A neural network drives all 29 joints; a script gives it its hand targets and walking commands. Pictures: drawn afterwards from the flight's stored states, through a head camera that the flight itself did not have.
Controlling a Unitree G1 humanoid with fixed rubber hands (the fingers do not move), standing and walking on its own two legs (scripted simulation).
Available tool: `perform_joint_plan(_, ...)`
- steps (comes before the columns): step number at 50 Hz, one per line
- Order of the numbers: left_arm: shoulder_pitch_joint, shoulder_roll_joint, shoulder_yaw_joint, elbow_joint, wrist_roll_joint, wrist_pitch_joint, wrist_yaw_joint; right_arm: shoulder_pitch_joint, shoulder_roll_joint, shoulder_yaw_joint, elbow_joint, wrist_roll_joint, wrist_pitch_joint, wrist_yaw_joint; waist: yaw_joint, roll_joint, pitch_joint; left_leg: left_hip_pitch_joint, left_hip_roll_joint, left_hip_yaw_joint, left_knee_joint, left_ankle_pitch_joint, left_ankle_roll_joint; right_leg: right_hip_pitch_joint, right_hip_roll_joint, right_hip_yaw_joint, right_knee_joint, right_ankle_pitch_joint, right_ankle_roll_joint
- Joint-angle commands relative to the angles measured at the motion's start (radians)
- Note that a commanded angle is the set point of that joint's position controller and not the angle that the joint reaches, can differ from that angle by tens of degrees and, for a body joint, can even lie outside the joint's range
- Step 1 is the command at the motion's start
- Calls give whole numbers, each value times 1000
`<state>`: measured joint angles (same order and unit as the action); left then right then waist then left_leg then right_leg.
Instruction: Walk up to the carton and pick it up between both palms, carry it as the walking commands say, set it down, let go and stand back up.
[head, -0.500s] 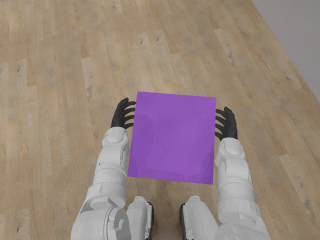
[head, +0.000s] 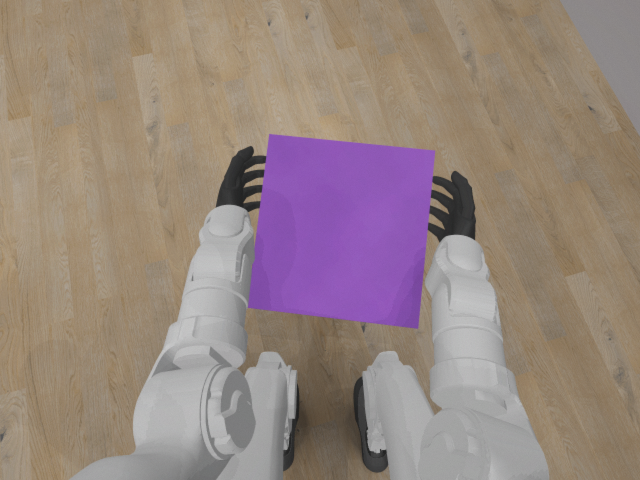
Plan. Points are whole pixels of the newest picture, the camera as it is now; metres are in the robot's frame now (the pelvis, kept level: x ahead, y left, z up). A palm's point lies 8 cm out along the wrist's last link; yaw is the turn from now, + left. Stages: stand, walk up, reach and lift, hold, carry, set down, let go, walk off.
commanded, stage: set down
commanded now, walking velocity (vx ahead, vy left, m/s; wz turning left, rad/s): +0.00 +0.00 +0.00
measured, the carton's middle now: (340, 237) +0.44 -0.01 -0.16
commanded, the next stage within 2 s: none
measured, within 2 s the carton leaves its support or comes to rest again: neither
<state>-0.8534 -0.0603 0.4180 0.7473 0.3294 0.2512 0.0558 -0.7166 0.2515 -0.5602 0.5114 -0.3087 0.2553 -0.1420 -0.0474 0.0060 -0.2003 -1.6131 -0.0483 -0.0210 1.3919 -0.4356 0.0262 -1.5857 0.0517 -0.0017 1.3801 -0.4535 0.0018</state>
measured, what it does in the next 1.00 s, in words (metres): lowers itself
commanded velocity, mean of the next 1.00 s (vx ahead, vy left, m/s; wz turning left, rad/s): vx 0.00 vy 0.00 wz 0.00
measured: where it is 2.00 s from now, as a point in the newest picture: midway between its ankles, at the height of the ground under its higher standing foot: (327, 439)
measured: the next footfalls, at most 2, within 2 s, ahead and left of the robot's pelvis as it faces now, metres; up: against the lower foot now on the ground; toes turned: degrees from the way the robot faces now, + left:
none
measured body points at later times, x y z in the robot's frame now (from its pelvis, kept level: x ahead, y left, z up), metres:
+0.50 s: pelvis -0.01 +0.01 -0.07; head +0.25 +0.03 +0.30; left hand +0.49 +0.12 -0.16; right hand +0.44 -0.16 -0.15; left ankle +0.08 +0.10 -0.57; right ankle +0.08 -0.11 -0.57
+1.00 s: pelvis -0.03 +0.00 -0.14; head +0.28 +0.02 +0.19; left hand +0.51 +0.12 -0.24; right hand +0.46 -0.16 -0.24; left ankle +0.08 +0.10 -0.57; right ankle +0.08 -0.11 -0.57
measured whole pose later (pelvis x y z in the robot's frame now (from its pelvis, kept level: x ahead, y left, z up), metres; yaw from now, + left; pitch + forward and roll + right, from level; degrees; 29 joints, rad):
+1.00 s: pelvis -0.03 +0.00 -0.14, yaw -1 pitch +45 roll -4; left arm -1.23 0.09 0.35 0.91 0.27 0.26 0.10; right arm -1.02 0.15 -0.60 0.59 -0.22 0.27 -0.16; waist -0.05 0.01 -0.07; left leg -2.14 -0.06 -0.02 1.87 -0.50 0.03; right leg -2.10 0.05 -0.03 1.85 -0.53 0.02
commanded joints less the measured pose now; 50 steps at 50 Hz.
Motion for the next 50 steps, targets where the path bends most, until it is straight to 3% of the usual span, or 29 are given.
perform_joint_plan(1, -450, -909, -446, 103, -108, -20, -239, -584, 809, 550, 127, 114, -3, 264, -5, 63, -775, 464, -102, -42, -112, 188, -15, 336, 111, 20, -89, 194, 22)
perform_joint_plan(11, -499, -905, -477, 99, -140, -32, -191, -634, 754, 548, 127, 148, -17, 277, -20, 85, -829, 453, -104, -57, -22, 252, -33, 182, 118, -10, 24, 209, 20)
perform_joint_plan(21, -589, -883, -479, 115, -157, -28, -170, -730, 717, 527, 137, 169, -14, 280, -29, 97, -863, 391, -108, -49, 64, 223, -38, 77, 123, -31, 117, 177, 19)
perform_joint_plan(50, -813, -794, -421, 229, -171, -2, -223, -1019, 676, 498, 122, 206, 3, 237, -23, 82, -890, 92, -116, 10, 326, 155, -16, -34, 121, -63, 349, 162, 40)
